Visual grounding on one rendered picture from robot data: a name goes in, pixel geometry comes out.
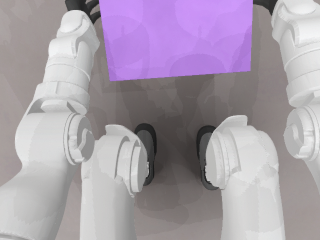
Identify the robot right hand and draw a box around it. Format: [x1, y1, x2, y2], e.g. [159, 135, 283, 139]
[253, 0, 278, 16]

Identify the robot right forearm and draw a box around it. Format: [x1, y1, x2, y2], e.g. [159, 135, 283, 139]
[271, 0, 320, 108]

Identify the robot thigh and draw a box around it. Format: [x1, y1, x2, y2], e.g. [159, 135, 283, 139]
[79, 135, 146, 240]
[207, 125, 286, 240]

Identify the carton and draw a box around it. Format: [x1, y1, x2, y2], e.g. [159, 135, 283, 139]
[99, 0, 253, 82]

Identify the right robot thigh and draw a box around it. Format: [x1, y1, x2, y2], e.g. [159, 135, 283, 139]
[207, 125, 286, 240]

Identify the left robot thigh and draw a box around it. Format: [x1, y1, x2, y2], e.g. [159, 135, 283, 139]
[79, 135, 146, 240]

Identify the robot left hand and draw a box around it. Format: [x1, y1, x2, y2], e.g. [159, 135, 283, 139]
[65, 0, 101, 25]

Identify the robot right upper arm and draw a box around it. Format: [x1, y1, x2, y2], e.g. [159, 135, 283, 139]
[283, 104, 320, 195]

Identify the robot left upper arm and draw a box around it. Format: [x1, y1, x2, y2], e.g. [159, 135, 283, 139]
[0, 112, 95, 240]

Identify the robot left forearm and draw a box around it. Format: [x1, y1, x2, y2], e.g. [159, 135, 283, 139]
[15, 10, 100, 159]

